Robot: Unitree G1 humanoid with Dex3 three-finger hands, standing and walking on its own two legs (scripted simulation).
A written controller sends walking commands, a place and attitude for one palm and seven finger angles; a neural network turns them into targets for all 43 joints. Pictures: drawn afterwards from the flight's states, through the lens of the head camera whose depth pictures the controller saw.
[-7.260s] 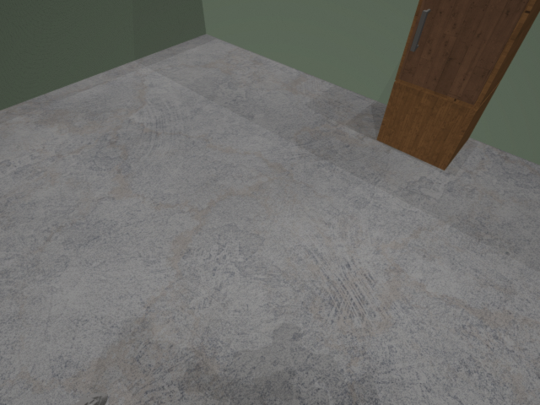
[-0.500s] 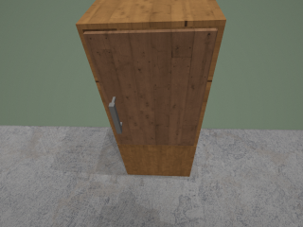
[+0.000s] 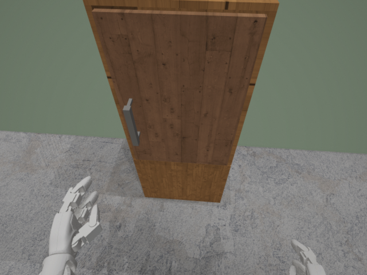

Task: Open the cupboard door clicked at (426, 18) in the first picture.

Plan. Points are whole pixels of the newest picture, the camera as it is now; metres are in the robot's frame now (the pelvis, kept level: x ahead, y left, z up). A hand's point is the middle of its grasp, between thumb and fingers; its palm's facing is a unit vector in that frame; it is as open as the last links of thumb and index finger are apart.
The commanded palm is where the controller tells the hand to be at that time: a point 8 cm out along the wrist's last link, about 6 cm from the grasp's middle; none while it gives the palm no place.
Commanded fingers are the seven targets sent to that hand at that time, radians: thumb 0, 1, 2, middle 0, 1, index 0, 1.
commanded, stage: raise the hand with hooked fingers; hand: left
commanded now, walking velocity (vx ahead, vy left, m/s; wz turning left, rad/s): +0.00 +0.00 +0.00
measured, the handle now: (133, 123) +0.58 +0.19 -0.06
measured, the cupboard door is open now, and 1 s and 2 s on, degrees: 0 0 0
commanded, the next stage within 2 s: move the hooked fingers beside the handle in 1.88 s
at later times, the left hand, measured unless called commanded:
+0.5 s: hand (85, 243) +0.20 +0.23 -0.05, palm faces -0.09 -1.00 -0.04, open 10.4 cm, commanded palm +0.17 +0.29 -0.05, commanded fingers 0.00 0.04 0.53 -0.26 -0.86 -0.26 -0.86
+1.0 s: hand (69, 231) +0.22 +0.27 -0.05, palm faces -0.05 -1.00 -0.06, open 13.3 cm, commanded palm +0.21 +0.33 -0.05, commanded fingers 0.00 -0.50 0.30 -0.30 -1.20 -0.30 -1.20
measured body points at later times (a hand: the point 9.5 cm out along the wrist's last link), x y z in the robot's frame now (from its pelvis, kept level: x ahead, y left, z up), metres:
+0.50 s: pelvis -0.04 +0.03 -0.09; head +0.04 +0.04 +0.35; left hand +0.20 +0.28 -0.05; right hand +0.14 -0.18 -0.18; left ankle -0.02 +0.15 -0.71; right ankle +0.02 -0.11 -0.71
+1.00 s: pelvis -0.03 +0.04 -0.09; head +0.06 +0.06 +0.36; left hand +0.22 +0.33 -0.04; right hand +0.16 -0.21 -0.15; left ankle -0.02 +0.15 -0.71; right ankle +0.02 -0.11 -0.71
